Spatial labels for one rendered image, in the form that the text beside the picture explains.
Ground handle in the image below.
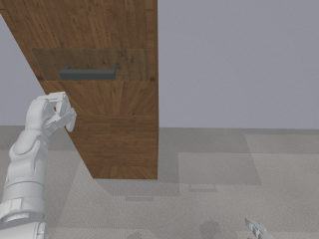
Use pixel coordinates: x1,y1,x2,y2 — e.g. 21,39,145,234
59,65,117,80

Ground right robot hand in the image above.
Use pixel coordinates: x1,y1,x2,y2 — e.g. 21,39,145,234
244,218,274,239

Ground left robot hand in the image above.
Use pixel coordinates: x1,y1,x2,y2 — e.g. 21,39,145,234
25,92,77,139

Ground cabinet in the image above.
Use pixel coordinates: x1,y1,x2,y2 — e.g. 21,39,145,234
0,0,160,180

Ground drawer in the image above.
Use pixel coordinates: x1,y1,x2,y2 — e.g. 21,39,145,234
29,48,150,82

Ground robot left upper arm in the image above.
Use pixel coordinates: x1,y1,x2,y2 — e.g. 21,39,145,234
0,221,50,239

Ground robot left forearm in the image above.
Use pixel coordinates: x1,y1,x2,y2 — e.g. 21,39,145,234
0,129,50,230

